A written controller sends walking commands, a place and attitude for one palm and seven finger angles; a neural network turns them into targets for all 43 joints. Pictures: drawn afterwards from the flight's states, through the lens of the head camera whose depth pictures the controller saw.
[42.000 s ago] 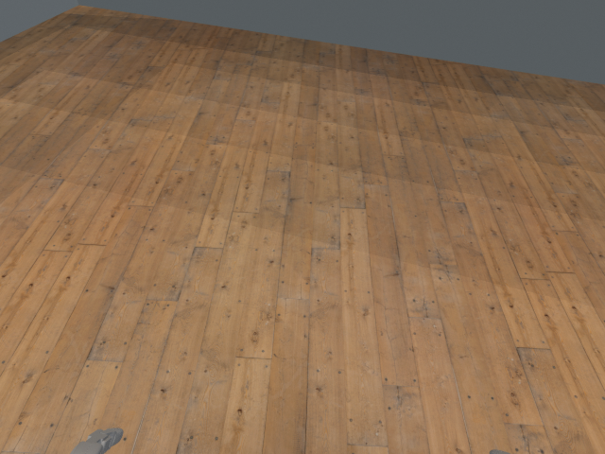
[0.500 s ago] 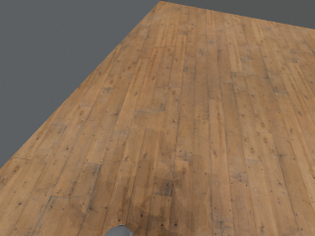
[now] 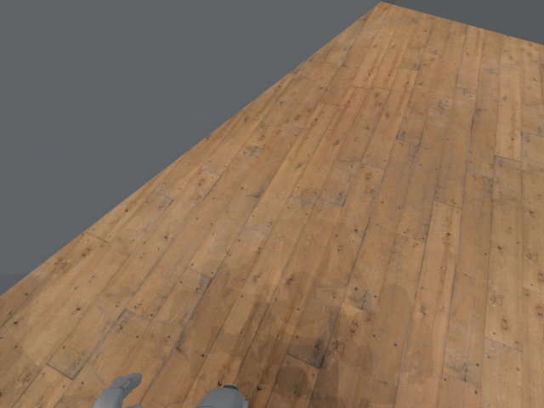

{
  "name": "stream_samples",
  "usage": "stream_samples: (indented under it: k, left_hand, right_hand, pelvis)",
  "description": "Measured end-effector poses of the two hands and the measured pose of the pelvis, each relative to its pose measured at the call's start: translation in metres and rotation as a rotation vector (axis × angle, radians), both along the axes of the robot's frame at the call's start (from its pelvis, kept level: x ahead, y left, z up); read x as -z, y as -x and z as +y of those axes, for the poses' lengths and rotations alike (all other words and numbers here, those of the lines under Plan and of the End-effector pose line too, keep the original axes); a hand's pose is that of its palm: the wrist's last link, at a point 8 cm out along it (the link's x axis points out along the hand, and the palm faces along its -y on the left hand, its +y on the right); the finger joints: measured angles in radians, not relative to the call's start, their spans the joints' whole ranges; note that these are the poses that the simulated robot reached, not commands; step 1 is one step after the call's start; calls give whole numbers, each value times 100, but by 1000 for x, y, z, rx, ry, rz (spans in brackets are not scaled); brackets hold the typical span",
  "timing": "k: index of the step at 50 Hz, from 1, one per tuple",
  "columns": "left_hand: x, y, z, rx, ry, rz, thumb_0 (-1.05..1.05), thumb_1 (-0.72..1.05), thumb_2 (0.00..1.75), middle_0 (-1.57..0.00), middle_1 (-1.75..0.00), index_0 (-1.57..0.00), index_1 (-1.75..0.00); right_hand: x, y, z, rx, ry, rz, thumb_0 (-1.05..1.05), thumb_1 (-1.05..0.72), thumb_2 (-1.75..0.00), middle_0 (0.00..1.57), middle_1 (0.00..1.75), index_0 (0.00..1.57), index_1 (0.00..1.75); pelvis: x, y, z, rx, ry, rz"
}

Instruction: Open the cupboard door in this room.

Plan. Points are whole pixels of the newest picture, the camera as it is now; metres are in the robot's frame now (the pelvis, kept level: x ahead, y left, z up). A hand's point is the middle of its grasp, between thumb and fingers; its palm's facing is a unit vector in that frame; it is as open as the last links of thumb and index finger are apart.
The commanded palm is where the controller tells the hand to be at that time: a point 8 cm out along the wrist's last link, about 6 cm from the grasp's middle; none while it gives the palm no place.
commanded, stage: turn to face it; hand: left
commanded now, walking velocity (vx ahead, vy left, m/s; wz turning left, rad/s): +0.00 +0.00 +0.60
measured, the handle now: out of the picture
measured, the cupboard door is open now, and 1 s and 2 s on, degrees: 51 51 51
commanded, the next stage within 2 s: none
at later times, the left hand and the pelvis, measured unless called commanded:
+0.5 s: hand out of the picture +0.04 +0.20 -0.15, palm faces +0.35 -0.90 -0.28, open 7.3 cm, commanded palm none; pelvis +0.02 -0.05 +0.00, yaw +19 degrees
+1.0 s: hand out of the picture -0.05 +0.14 -0.17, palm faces +0.63 -0.75 -0.22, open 7.3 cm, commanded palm none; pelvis +0.02 -0.07 +0.01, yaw +38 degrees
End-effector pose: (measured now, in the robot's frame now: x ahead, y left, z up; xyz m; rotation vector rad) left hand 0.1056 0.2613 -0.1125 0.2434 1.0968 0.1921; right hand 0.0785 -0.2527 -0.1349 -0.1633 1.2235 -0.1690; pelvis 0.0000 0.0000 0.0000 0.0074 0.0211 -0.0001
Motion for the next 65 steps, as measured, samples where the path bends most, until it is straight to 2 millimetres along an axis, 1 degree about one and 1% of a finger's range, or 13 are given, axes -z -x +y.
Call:
stream_samples:
  k: [7,11,14,17,26,29,33,40,46,51,57,61,65]
  left_hand:
    - [-5,34,-21,-98,28,73,0,91,90,-20,-30,-20,-30]
    - [8,58,-25,-161,69,107,0,91,90,-20,-30,-20,-30]
    - [27,78,-20,-218,94,135,0,91,90,-20,-30,-20,-30]
    - [33,89,-15,-264,81,167,0,91,90,-20,-30,-20,-30]
    - [4,87,-28,-362,7,48,0,91,90,-20,-30,-20,-30]
    - [-1,98,-41,-397,-20,40,0,91,90,-20,-30,-20,-30]
    - [-7,115,-62,-454,7,74,0,91,90,-20,-30,-20,-30]
    - [8,146,-89,-548,96,88,0,91,90,-20,-30,-20,-30]
    - [33,182,-89,-654,138,133,0,91,90,-20,-30,-20,-30]
    - [19,188,-85,-710,111,114,0,91,90,-20,-30,-20,-30]
    - [1,181,-90,-751,43,66,0,91,90,-20,-30,-20,-30]
    - [-2,180,-106,-783,-5,49,0,91,90,-20,-30,-20,-30]
    - [-8,187,-131,-835,23,72,0,91,90,-20,-30,-20,-30]
  right_hand:
    - [-18,-35,-21,-84,19,18,1,-91,-90,20,30,20,30]
    - [-22,-68,-13,-175,37,-3,1,-91,-90,20,30,19,30]
    - [-17,-94,-3,-243,58,-62,1,-91,-90,20,30,20,30]
    - [-17,-105,4,-294,62,-80,0,-91,-90,20,30,20,30]
    - [-1,-118,-7,-392,13,-27,0,-91,-90,20,30,20,30]
    - [4,-131,-13,-414,-2,-18,1,-91,-90,20,30,20,30]
    - [-9,-146,-13,-451,-7,-15,1,-91,-90,20,30,20,30]
    - [-25,-173,14,-570,11,-46,1,-91,-90,20,30,20,30]
    - [-24,-184,44,-684,36,-100,0,-91,-90,20,30,20,30]
    - [-27,-178,43,-734,46,-54,0,-91,-90,20,30,20,30]
    - [-13,-185,28,-764,26,0,0,-91,-90,20,30,20,30]
    - [1,-203,19,-782,15,22,1,-91,-90,20,30,20,30]
    - [-6,-219,24,-825,21,34,1,-91,-90,20,30,20,30]
  pelvis:
    - [-14,-15,-15,-106,-34,-9]
    - [-12,-20,-15,-160,-38,-12]
    - [3,-23,-9,-203,-10,-11]
    - [6,-21,-15,-234,-19,-20]
    - [3,-25,-51,-351,-3,-16]
    - [4,-27,-62,-394,-15,-24]
    - [-8,-31,-68,-448,-28,-21]
    - [-12,-31,-67,-537,-37,-15]
    - [2,-23,-63,-614,-12,-20]
    - [-8,-25,-72,-673,10,-15]
    - [-8,-38,-89,-735,14,-8]
    - [-1,-48,-102,-784,-2,-5]
    - [-10,-52,-105,-842,-18,-8]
